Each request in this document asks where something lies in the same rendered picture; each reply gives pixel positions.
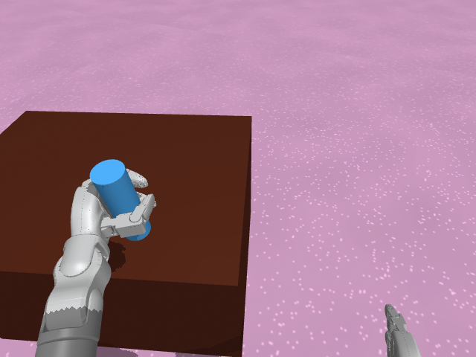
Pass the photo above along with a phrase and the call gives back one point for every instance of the left robot hand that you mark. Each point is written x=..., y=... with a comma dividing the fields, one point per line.
x=90, y=215

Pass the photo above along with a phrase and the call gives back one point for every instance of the left robot arm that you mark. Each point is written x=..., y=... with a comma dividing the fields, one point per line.
x=73, y=312

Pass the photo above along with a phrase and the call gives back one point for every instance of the right robot hand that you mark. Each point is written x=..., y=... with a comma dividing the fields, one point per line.
x=400, y=343

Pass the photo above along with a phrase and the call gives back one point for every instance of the can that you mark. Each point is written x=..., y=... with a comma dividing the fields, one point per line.
x=114, y=185

